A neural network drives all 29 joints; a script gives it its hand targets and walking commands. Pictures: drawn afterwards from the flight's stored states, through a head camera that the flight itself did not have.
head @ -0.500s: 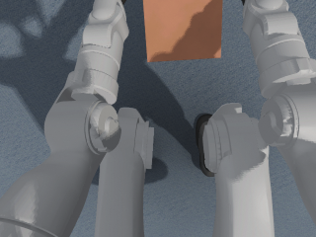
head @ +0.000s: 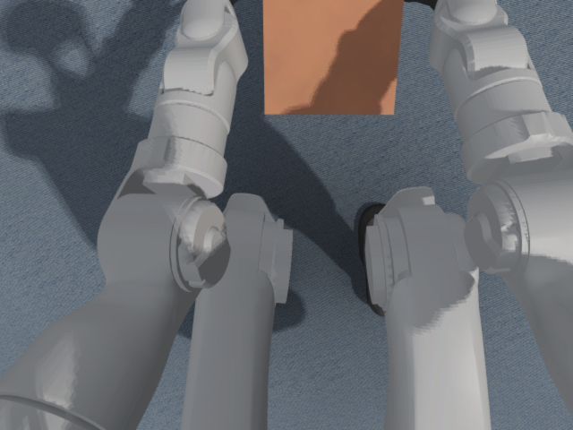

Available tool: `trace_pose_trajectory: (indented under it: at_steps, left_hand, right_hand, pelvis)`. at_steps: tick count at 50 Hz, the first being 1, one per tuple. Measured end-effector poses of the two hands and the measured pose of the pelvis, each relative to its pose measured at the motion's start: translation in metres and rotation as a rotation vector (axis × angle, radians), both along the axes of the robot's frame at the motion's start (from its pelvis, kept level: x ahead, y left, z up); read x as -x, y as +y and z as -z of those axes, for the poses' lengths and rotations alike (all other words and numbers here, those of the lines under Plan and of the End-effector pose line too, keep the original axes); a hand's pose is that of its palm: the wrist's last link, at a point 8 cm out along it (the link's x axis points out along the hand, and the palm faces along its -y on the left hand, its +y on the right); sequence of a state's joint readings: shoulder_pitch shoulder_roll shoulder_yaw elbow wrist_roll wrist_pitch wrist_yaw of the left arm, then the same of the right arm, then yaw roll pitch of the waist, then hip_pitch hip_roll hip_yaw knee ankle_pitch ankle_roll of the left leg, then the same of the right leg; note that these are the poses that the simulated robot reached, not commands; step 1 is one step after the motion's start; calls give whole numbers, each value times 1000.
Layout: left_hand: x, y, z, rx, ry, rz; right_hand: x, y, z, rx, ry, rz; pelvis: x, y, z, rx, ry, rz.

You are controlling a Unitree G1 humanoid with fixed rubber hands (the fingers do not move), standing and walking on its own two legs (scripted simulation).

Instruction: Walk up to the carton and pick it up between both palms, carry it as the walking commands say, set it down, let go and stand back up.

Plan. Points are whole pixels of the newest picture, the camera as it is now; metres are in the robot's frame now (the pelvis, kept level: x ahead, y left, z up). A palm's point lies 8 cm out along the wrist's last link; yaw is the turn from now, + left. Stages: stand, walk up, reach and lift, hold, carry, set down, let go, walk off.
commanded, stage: reach and lift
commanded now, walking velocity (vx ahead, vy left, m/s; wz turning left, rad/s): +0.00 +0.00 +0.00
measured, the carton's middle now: (323, 13) +0.54 -0.02 -0.27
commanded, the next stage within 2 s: none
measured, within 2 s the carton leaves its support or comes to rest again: neither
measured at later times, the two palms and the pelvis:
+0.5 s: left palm out of the picture +0.53 +0.09 -0.09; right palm out of the picture +0.53 -0.15 -0.11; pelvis +0.00 +0.00 +0.03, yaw -1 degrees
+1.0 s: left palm out of the picture +0.51 +0.08 -0.02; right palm out of the picture +0.51 -0.15 -0.03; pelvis +0.00 +0.00 +0.08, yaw -2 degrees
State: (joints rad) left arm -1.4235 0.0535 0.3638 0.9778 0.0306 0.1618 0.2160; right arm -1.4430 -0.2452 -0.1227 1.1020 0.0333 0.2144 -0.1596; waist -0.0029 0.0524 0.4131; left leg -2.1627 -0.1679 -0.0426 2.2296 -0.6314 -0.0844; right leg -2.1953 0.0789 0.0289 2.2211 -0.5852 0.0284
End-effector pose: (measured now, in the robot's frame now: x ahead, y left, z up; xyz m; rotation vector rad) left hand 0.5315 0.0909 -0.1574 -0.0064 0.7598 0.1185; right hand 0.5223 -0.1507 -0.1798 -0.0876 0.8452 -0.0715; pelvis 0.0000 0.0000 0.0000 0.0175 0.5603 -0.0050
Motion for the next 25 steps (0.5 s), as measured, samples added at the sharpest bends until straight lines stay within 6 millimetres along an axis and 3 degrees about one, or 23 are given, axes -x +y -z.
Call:
trace_pose_trajectory:
  at_steps: [13, 25]
  left_hand:
    - [-2, -10, -41, 0, -48, -32]
    - [1, -6, -63, -24, -57, -54]
  right_hand:
    - [-10, -6, -49, 40, -42, 28]
    - [-9, 0, -68, 33, -50, 31]
  pelvis:
    - [5, 2, -17, -3, 43, 17]
    - [-1, -2, -33, -22, 87, 31]
